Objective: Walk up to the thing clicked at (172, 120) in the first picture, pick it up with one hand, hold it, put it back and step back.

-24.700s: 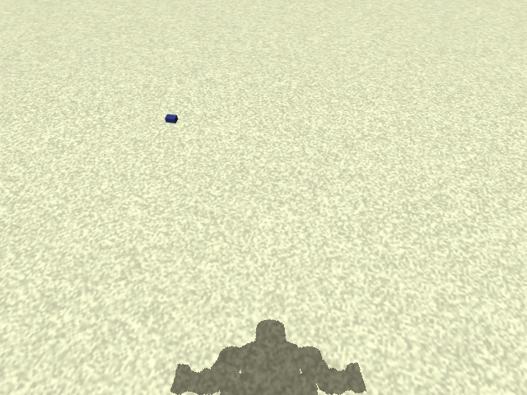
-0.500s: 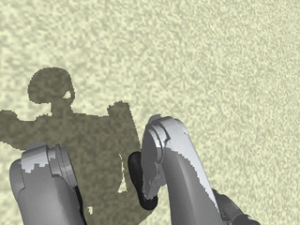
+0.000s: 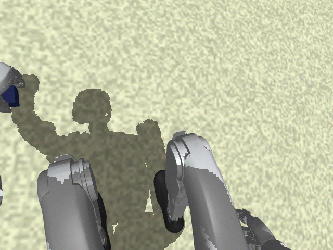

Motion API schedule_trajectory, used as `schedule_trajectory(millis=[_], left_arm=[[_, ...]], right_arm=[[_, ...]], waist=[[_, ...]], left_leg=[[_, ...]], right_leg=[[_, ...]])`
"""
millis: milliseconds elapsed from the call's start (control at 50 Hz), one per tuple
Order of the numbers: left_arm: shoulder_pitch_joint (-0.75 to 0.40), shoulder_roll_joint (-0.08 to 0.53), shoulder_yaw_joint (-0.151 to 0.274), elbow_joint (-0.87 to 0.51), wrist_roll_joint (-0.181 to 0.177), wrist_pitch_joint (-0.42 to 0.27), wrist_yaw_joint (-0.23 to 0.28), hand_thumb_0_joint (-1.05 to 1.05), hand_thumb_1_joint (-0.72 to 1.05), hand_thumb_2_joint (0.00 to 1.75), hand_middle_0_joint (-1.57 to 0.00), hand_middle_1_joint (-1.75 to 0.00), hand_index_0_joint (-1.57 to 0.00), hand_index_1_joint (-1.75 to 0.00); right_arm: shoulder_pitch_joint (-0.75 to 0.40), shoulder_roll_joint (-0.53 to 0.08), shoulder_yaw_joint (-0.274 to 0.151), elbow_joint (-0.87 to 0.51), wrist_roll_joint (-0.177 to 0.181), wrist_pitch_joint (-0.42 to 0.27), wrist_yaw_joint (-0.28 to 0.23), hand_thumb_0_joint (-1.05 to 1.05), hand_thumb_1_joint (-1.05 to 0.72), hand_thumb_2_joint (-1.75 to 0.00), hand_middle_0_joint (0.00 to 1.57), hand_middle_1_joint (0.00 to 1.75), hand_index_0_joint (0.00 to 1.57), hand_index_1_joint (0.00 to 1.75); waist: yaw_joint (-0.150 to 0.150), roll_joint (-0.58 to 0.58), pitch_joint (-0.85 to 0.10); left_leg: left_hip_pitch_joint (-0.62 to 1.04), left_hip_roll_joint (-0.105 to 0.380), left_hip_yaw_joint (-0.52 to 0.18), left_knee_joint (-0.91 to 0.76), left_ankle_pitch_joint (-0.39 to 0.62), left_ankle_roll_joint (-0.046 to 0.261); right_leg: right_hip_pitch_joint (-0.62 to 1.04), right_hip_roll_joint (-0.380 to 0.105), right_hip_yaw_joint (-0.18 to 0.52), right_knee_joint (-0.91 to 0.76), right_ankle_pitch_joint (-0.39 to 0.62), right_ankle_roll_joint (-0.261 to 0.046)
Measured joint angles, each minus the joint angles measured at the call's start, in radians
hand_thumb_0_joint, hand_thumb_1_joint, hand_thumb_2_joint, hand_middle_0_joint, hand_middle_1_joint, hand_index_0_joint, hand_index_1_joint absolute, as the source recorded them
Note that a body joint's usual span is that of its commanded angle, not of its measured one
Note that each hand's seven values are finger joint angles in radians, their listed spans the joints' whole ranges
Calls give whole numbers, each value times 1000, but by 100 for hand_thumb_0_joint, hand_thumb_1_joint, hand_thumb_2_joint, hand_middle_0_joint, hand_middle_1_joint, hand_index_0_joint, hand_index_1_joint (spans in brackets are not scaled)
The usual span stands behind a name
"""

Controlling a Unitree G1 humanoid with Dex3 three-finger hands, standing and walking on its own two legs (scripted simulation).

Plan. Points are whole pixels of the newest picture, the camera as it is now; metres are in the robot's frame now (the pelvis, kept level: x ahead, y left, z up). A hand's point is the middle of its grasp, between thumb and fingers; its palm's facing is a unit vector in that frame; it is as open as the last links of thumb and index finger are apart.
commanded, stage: lift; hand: left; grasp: from above
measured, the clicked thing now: (0, 97) +0.48 +0.32 -0.19
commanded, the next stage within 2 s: hold in 1.76 s
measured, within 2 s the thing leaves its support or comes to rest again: neither
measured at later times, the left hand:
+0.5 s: hand out of the picture +0.42 +0.32 -0.06, palm faces -0.52 -0.04 -0.85, open 7.1 cm
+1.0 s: hand out of the picture +0.35 +0.30 +0.15, palm faces -0.44 -0.08 -0.89, open 7.1 cm
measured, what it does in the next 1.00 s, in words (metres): rises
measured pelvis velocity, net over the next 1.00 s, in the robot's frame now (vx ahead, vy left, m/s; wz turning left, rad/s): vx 0.00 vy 0.01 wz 0.12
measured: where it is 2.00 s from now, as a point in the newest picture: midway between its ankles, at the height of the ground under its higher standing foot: (136, 223)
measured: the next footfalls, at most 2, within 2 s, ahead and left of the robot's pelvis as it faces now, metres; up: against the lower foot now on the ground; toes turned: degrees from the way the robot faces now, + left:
none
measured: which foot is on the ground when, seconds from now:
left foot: down 0.00-1.00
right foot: down 0.00-1.00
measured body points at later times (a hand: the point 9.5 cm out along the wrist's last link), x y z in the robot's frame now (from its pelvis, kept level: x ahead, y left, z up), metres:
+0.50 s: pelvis +0.00 +0.00 +0.06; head +0.20 +0.08 +0.45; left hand +0.44 +0.32 -0.01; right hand +0.09 -0.27 -0.06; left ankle +0.08 +0.12 -0.30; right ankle +0.11 -0.12 -0.30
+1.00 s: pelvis +0.00 +0.01 +0.22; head +0.13 +0.05 +0.65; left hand +0.36 +0.31 +0.20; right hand +0.16 -0.24 +0.10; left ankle +0.08 +0.12 -0.30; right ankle +0.11 -0.12 -0.30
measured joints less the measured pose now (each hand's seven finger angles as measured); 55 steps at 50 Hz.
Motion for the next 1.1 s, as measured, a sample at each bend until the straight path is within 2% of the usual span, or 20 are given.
schedule_trajectory(millis=[160,300,460,580,800,980,1100], left_arm=[[24,-16,3,-65,-16,-3,-31,-2,43,4,-106,-5,-105,-4],[94,-51,-1,-162,-73,19,-112,-1,42,11,-103,-10,-103,-8],[200,-91,-12,-307,-141,-16,-196,-1,42,11,-103,-10,-102,-9],[264,-111,-21,-391,-169,-29,-204,-1,42,11,-102,-10,-102,-9],[405,-172,-50,-567,-230,36,-224,-1,44,10,-100,-12,-101,-11],[541,-218,-76,-668,-271,79,-241,-1,44,10,-100,-12,-100,-11],[611,-244,-103,-662,-276,91,-233,-1,44,9,-101,-11,-101,-10]], right_arm=[[46,-1,-25,14,15,21,-12,0,-92,-91,20,30,20,30],[58,8,-61,14,41,50,-19,0,-93,-91,20,30,20,30],[48,15,-99,6,73,68,-42,0,-92,-91,20,30,21,30],[19,20,-118,-2,96,65,-61,0,-92,-91,20,30,20,30],[-11,38,-140,-16,131,75,-99,0,-92,-91,20,30,20,30],[7,52,-133,4,156,73,-144,0,-91,-90,20,30,21,30],[31,56,-126,30,164,53,-170,0,-91,-90,20,30,21,30]], waist=[[11,13,-18],[36,35,-54],[85,43,-107],[115,47,-138],[157,54,-156],[167,58,-152],[172,58,-156]], left_leg=[[5,-7,9,-20,6,3],[44,-5,31,-75,9,10],[129,-4,60,-163,9,14],[210,-5,73,-239,10,12],[450,-1,89,-439,26,5],[739,3,102,-676,65,-1],[938,6,112,-848,101,-5]], right_leg=[[10,-7,7,-17,-2,3],[41,-8,25,-62,0,8],[110,-10,50,-135,-2,10],[183,-12,61,-203,0,11],[408,-9,72,-397,23,8],[688,-3,80,-632,71,7],[880,1,87,-802,110,4]])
